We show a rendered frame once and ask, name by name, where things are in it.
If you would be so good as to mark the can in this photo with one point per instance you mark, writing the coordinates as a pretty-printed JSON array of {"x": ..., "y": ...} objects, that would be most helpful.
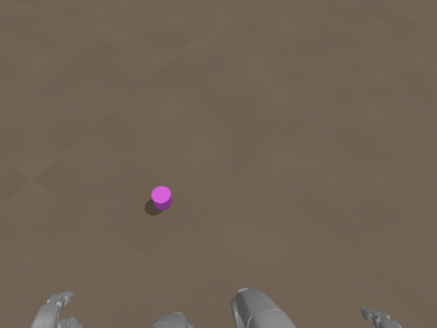
[{"x": 161, "y": 197}]

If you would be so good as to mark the right robot hand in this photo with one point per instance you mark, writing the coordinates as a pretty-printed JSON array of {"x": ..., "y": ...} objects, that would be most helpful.
[{"x": 379, "y": 318}]

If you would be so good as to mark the left robot hand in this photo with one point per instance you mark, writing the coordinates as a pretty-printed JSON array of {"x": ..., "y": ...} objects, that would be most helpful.
[{"x": 48, "y": 315}]

